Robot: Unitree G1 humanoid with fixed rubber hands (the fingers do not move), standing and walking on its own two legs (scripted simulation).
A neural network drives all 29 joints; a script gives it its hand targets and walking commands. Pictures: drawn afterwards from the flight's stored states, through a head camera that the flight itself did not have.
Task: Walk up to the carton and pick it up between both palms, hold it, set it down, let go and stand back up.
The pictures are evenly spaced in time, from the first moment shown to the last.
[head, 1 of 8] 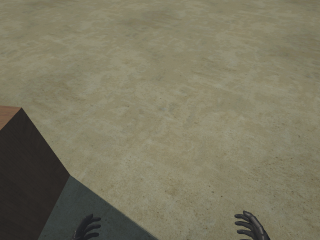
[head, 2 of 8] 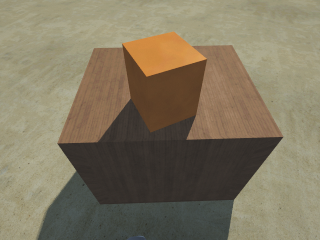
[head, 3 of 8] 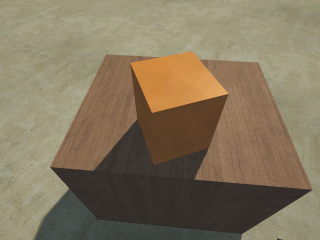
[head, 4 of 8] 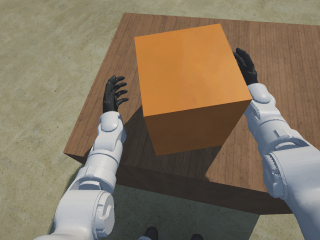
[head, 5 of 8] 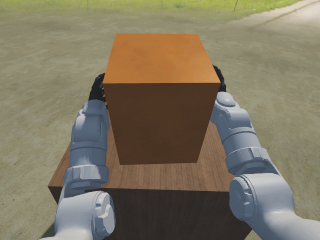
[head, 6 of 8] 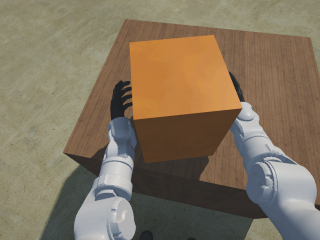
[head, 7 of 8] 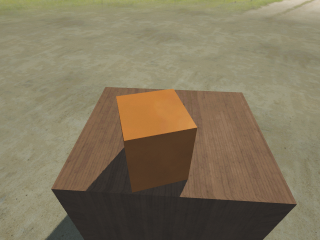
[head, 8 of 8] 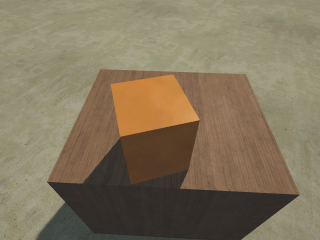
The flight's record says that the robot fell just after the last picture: no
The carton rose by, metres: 0.24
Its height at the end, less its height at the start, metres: +0.00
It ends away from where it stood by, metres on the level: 0.06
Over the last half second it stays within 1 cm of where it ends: yes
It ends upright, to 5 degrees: yes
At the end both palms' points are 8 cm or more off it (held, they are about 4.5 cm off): yes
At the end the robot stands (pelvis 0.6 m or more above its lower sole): yes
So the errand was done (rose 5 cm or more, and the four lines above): yes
